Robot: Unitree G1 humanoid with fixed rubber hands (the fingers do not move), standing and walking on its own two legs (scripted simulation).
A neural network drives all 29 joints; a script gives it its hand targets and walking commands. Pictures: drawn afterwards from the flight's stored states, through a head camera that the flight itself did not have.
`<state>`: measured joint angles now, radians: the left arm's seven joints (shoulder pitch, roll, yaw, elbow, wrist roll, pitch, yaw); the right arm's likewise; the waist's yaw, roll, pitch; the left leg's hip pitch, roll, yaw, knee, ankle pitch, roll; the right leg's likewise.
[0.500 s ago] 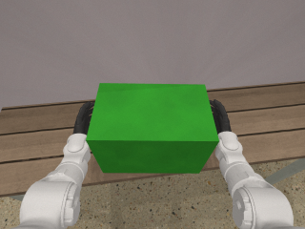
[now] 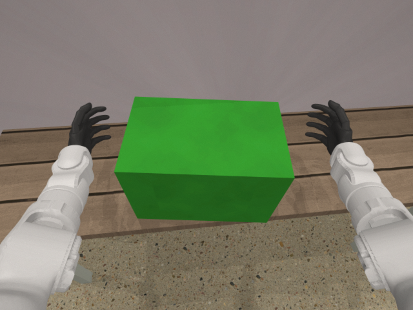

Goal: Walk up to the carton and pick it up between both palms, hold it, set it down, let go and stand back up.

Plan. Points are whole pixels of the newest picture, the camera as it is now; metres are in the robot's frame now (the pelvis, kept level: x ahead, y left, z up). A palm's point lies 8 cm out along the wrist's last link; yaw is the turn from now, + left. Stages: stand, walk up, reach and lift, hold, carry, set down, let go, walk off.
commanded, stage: set down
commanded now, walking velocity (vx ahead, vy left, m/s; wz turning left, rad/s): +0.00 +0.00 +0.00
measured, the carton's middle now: (204, 163) +0.43 +0.03 +0.01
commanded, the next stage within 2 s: none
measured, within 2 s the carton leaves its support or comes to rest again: neither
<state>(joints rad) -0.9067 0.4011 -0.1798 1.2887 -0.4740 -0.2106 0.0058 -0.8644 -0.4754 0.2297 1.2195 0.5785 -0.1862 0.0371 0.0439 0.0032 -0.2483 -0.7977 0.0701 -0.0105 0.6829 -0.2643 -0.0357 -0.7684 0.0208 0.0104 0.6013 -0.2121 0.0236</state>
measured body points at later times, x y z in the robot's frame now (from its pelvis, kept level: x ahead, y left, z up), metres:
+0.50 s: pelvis -0.01 -0.01 +0.02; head +0.04 +0.01 +0.47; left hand +0.43 +0.27 +0.15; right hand +0.45 -0.23 +0.15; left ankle +0.02 +0.13 -0.71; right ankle +0.03 -0.13 -0.71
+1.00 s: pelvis +0.02 +0.00 +0.03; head +0.05 +0.01 +0.48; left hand +0.36 +0.27 +0.09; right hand +0.37 -0.23 +0.08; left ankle +0.02 +0.13 -0.71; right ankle +0.03 -0.13 -0.71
